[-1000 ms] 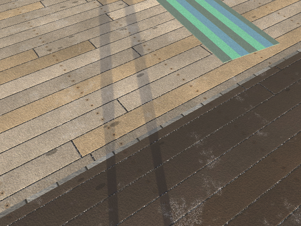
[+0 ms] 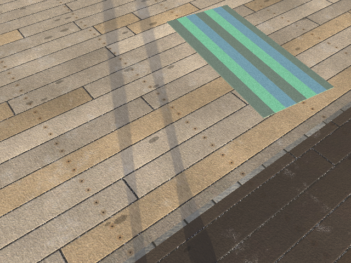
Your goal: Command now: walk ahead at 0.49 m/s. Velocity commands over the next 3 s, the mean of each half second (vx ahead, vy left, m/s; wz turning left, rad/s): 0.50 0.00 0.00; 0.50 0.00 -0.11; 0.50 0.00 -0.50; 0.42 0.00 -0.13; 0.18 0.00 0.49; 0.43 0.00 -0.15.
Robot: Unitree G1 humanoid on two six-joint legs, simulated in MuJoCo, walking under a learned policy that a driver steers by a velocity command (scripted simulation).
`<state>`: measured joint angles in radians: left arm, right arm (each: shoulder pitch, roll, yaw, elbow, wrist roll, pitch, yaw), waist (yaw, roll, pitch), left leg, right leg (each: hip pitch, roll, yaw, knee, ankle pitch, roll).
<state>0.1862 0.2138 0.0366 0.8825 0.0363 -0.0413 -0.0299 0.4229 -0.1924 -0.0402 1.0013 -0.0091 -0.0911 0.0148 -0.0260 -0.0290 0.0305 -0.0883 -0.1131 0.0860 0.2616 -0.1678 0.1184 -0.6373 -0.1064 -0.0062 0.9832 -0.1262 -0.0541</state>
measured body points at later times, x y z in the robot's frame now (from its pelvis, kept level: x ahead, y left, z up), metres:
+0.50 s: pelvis +0.29 -0.05 +0.00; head +0.31 -0.06 +0.45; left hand +0.31 +0.20 -0.14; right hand +0.33 -0.30 -0.15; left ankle +0.28 +0.09 -0.66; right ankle +0.30 -0.11 -0.75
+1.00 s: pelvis +0.56 +0.00 +0.00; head +0.58 +0.02 +0.44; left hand +0.57 +0.25 -0.16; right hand +0.62 -0.25 -0.14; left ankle +0.59 +0.07 -0.75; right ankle +0.48 -0.12 -0.65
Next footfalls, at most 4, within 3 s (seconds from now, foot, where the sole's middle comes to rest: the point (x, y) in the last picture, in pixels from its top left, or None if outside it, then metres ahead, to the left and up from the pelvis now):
0.30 right None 0.34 -0.12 -0.78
0.84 left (158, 232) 0.63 0.07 -0.78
1.40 right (206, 180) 0.87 -0.14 -0.78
1.94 left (200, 124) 1.21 -0.14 -0.78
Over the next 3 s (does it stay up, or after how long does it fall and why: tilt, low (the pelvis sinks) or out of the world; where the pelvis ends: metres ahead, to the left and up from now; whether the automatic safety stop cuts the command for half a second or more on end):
stays up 1.32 -0.20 -0.01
